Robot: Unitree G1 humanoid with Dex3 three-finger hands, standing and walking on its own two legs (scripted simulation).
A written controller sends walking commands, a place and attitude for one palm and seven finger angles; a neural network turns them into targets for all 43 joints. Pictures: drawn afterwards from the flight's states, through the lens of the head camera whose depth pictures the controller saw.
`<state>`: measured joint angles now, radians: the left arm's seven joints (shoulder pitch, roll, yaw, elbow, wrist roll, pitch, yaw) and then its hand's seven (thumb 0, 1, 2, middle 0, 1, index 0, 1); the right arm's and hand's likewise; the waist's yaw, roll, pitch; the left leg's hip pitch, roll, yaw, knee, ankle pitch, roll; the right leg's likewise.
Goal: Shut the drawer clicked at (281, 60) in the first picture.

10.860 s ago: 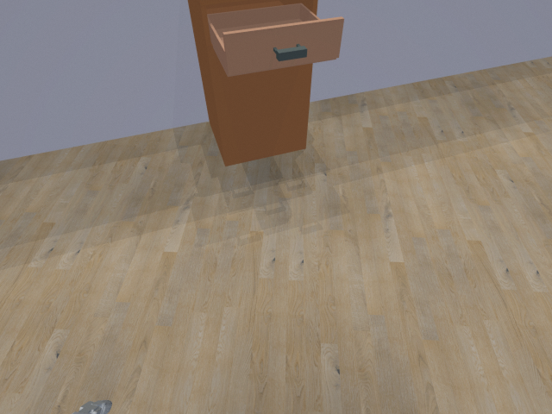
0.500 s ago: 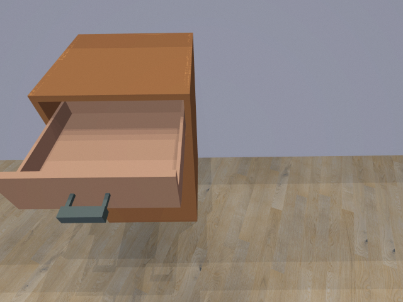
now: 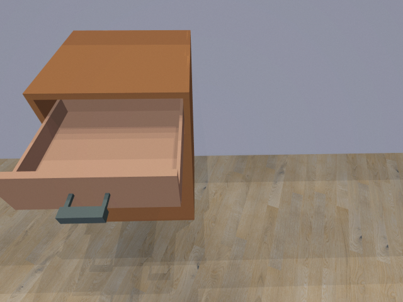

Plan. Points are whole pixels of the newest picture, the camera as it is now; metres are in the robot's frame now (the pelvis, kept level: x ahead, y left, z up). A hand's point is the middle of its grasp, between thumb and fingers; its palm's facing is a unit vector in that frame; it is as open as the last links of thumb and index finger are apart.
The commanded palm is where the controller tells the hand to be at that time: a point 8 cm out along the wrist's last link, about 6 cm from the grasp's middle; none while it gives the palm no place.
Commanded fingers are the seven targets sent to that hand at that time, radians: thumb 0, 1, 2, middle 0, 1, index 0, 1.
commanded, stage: shuffle to correct the standing spot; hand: left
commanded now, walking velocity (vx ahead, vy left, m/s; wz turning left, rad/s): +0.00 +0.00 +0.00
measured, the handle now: (85, 206) +0.33 +0.29 -0.04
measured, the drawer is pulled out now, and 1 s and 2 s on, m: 0.29 0.29 0.29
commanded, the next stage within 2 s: come to a stop and stand still in 0.34 s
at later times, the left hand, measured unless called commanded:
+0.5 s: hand out of the picture +0.02 +0.23 -0.18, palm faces +0.10 -0.98 -0.19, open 7.4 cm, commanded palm none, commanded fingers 0.00 0.90 0.90 -0.20 -0.30 -0.20 -0.30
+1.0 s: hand out of the picture +0.11 +0.25 -0.18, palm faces +0.08 -0.97 -0.22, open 7.3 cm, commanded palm none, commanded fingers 0.00 0.90 0.90 -0.20 -0.30 -0.20 -0.30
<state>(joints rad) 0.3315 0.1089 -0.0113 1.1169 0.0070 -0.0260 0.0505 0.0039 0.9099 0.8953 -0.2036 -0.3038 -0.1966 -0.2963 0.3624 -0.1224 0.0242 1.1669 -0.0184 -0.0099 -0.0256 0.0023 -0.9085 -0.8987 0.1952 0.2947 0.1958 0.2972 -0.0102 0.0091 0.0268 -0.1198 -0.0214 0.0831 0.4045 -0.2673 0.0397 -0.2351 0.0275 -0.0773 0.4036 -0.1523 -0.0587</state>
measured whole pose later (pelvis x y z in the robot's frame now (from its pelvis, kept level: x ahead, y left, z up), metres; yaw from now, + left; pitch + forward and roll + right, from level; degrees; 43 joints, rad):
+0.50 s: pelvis +0.03 +0.06 -0.01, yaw +3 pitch +0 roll -1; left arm 0.30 0.15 0.05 1.05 0.03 0.03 0.03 0.00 0.91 0.90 -0.20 -0.30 -0.20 -0.30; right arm 0.37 -0.17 -0.01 1.07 -0.03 -0.01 -0.02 0.00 -0.91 -0.90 0.19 0.29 0.20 0.30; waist -0.01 -0.01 0.04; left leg -0.15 -0.05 0.11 0.46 -0.32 0.09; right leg -0.42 -0.06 -0.08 0.92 -0.43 -0.02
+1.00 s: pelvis +0.05 +0.06 -0.01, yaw +3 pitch -1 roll +0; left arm 0.18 0.16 0.04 0.99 0.02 0.02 0.05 0.00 0.92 0.89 -0.21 -0.30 -0.20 -0.30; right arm 0.19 -0.18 -0.05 1.03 -0.01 0.03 -0.03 0.01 -0.92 -0.90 0.20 0.29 0.20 0.30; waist -0.01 0.00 0.12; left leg -0.25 0.01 0.03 0.65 -0.42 -0.02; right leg -0.30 -0.02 -0.04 0.55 -0.23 0.00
